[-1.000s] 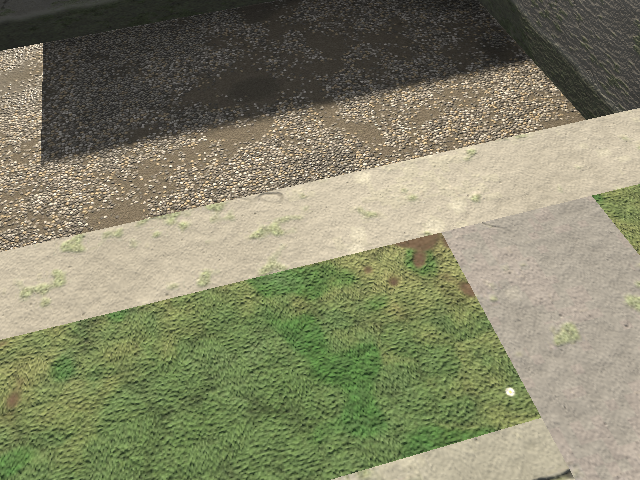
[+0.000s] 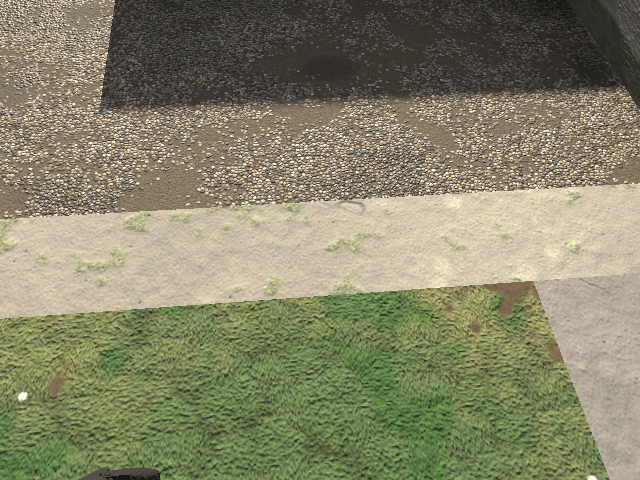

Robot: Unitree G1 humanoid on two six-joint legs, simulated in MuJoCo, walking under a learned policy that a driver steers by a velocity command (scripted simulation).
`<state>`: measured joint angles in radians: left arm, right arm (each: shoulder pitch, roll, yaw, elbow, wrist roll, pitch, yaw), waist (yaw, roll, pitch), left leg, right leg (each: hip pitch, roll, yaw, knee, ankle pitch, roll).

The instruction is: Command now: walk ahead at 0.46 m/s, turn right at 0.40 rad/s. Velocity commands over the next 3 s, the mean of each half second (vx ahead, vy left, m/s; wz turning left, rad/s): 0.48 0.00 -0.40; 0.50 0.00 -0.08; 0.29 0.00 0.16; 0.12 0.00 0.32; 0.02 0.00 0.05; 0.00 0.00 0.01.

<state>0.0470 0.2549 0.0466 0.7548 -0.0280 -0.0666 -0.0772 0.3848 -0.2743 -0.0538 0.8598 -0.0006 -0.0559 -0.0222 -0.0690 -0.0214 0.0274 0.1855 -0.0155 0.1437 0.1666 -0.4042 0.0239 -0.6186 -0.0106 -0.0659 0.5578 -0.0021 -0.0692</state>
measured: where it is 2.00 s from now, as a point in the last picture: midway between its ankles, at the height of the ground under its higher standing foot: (337, 338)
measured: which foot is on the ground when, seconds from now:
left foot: down 0.00-0.04, up 0.06-0.48, down 0.50-1.00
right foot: up 0.00-0.04, down 0.06-0.52, up 0.54-1.00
